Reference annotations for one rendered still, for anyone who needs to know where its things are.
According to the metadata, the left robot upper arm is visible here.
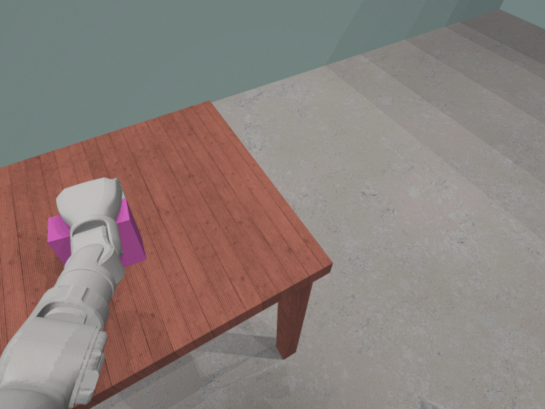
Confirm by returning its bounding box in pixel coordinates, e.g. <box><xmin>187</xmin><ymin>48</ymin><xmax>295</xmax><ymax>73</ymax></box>
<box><xmin>0</xmin><ymin>317</ymin><xmax>108</xmax><ymax>409</ymax></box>

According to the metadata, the left robot forearm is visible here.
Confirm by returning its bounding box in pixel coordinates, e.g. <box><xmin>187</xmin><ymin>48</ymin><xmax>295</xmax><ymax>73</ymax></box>
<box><xmin>0</xmin><ymin>215</ymin><xmax>125</xmax><ymax>384</ymax></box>

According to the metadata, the table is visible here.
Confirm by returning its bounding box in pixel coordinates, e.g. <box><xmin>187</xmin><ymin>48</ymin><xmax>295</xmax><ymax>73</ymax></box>
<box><xmin>0</xmin><ymin>101</ymin><xmax>333</xmax><ymax>409</ymax></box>

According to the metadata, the sponge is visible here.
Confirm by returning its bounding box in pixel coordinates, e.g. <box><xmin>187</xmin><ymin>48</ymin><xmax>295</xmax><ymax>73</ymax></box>
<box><xmin>47</xmin><ymin>199</ymin><xmax>146</xmax><ymax>268</ymax></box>

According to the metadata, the left robot hand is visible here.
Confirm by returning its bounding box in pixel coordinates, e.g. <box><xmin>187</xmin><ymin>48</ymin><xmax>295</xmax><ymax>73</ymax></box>
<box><xmin>56</xmin><ymin>177</ymin><xmax>126</xmax><ymax>255</ymax></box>

